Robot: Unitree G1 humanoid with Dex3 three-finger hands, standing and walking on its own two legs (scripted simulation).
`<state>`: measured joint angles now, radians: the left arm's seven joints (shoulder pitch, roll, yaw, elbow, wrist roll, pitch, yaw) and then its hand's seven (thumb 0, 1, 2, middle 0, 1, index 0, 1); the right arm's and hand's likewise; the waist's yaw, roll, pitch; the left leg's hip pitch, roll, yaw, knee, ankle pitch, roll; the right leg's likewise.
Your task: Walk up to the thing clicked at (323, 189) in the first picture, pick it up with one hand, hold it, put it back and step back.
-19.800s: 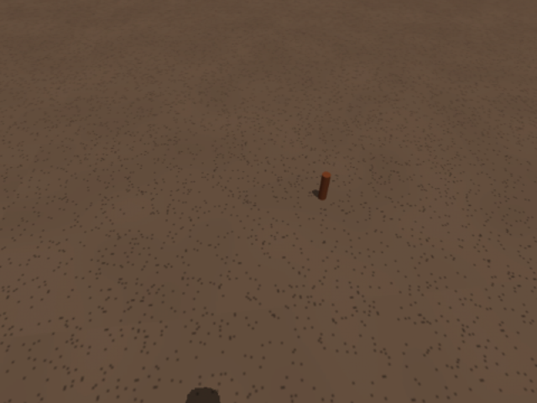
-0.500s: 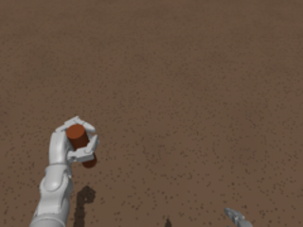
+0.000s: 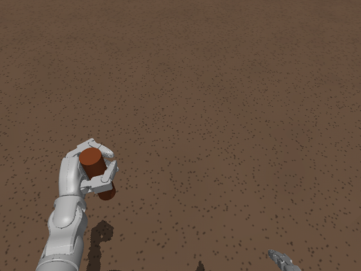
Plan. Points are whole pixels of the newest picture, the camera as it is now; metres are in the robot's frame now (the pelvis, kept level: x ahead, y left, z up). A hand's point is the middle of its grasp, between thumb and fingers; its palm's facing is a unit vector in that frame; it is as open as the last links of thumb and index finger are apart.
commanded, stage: crouch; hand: left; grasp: from the side
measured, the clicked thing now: (99, 176) +0.33 +0.18 +0.02
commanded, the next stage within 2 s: lower in 1.92 s
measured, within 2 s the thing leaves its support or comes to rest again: neither
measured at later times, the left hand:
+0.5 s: hand (111, 189) +0.33 +0.17 -0.05, palm faces +0.14 -0.99 -0.01, open 5.4 cm
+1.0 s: hand (121, 212) +0.37 +0.20 -0.31, palm faces +0.15 -0.99 -0.02, open 5.3 cm
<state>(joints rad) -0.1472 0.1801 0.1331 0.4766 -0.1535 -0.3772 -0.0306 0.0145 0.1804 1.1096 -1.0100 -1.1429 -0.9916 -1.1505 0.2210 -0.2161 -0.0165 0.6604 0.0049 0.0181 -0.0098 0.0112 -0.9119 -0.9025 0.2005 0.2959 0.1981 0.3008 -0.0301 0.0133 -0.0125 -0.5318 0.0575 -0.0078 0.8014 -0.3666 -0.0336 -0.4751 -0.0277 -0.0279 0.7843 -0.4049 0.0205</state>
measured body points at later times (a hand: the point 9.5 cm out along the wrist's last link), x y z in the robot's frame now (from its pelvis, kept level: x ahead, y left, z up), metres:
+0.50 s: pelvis -0.02 +0.00 -0.05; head +0.08 +0.02 +0.39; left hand +0.32 +0.22 -0.05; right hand +0.11 -0.26 -0.16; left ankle +0.02 +0.14 -0.71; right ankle +0.00 -0.13 -0.71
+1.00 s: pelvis -0.06 +0.00 -0.26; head +0.13 +0.03 +0.14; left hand +0.35 +0.25 -0.30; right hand +0.05 -0.25 -0.40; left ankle +0.02 +0.14 -0.71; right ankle -0.01 -0.13 -0.71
